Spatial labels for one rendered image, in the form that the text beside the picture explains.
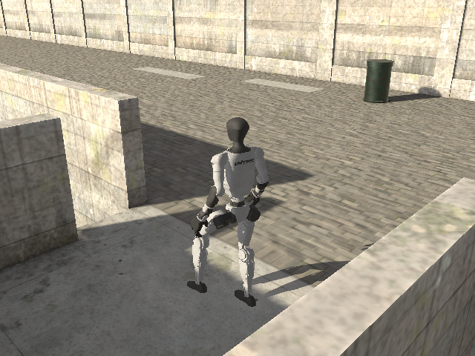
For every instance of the robot right hand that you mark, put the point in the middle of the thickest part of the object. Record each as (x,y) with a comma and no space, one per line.
(252,197)

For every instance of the robot right forearm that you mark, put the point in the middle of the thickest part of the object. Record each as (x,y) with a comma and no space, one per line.
(259,189)

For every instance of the right robot upper arm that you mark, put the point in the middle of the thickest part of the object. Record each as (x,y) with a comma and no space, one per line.
(260,164)

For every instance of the left robot foot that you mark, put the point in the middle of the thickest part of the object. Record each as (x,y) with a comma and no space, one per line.
(200,288)

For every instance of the robot left hand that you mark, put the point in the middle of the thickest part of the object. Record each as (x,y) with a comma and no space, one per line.
(197,225)

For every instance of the left robot upper arm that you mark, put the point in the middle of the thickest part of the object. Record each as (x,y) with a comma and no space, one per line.
(218,161)

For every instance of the robot right shin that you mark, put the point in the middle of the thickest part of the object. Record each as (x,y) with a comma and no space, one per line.
(247,273)

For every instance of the robot left forearm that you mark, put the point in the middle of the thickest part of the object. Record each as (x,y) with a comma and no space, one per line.
(207,209)

